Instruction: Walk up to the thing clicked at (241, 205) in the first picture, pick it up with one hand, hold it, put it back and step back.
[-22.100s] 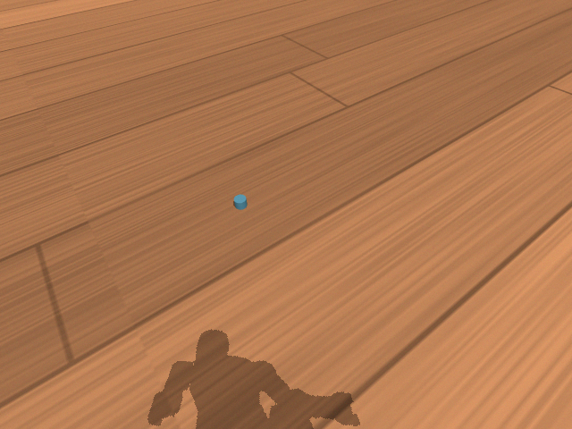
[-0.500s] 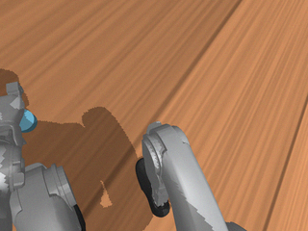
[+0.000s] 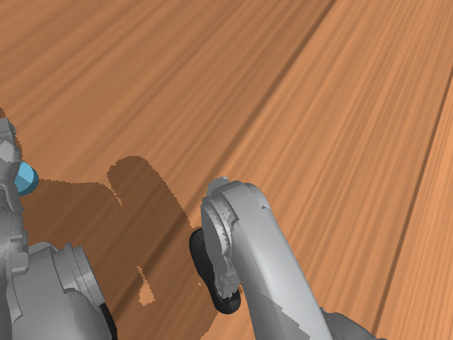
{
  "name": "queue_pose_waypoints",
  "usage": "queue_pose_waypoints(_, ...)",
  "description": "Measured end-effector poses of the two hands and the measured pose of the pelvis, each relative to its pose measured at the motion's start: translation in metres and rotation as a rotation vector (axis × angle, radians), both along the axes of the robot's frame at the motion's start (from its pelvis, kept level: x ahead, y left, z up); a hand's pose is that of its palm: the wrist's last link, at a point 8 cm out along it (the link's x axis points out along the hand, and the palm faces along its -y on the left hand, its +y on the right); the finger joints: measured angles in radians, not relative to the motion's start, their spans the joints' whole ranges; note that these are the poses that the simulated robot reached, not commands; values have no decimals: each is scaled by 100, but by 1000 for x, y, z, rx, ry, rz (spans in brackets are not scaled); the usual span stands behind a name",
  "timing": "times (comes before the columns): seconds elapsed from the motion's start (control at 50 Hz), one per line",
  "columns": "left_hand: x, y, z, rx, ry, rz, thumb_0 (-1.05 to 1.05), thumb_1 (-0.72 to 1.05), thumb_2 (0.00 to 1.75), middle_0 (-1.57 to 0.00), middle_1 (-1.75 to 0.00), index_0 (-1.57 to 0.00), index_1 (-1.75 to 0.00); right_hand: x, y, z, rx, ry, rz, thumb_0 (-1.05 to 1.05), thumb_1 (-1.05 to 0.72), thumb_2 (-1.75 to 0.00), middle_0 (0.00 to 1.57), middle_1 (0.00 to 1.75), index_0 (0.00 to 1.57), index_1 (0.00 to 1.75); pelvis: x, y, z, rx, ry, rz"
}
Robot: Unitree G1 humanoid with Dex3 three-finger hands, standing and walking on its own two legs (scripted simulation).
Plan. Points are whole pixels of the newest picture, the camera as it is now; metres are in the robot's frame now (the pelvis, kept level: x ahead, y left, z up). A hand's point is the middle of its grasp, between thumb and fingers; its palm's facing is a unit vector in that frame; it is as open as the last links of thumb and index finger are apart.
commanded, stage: rest palm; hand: left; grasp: from above
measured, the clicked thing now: (17, 178) +0.45 +0.23 -0.28
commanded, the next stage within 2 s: close in 0.46 s
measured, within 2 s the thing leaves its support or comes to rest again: neither
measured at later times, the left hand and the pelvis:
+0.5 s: hand (2, 179) +0.44 +0.24 -0.24, palm faces -0.45 -0.09 -0.89, open 14.4 cm; pelvis +0.00 +0.00 +0.01, yaw +0 degrees
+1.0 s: hand (7, 174) +0.45 +0.23 -0.24, palm faces -0.43 -0.09 -0.90, open 13.5 cm; pelvis +0.00 +0.00 +0.01, yaw -1 degrees
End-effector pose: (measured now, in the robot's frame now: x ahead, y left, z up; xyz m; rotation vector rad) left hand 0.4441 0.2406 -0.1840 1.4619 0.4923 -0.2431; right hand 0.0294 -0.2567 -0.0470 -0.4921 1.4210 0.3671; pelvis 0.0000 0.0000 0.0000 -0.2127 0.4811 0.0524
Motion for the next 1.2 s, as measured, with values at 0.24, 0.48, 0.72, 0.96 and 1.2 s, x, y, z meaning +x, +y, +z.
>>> queue_pose_waypoints(0.24, 0, 0, 1, -2, -13, -41, 0, -59, 107, -11, -95, -4, -102, -2, 8, 1, 19, 15, 11, 1, -92, -91, 20, 30, 20, 30, 1, 0, 3, -5, 2, 0)
queue_pose_waypoints(0.48, 0, 0, 2, 11, -7, -11, 0, -59, 107, -12, -94, -4, -102, 2, 6, 2, 13, -11, 5, 1, -92, -91, 20, 30, 20, 30, 0, 0, 5, -6, 5, -3)
queue_pose_waypoints(0.72, -1, 2, -2, 1, 3, -38, 0, -56, 106, -14, -96, -7, -103, -1, 6, 4, -4, 13, 11, 1, -92, -90, 20, 30, 20, 30, 1, -1, 6, -6, 7, -1)
queue_pose_waypoints(0.96, 6, -7, 0, 11, -22, -28, 0, -45, 100, -18, -94, -14, -100, 5, 8, 8, 7, -7, 30, 1, -91, -90, 20, 30, 20, 30, 1, 0, 9, -12, 9, -3)
queue_pose_waypoints(1.2, 2, 2, -5, 9, 22, -5, 0, -34, 91, -26, -89, -22, -93, -4, 9, 7, 2, 12, 12, 1, -91, -90, 20, 30, 20, 30, 0, 0, 7, -10, 10, -5)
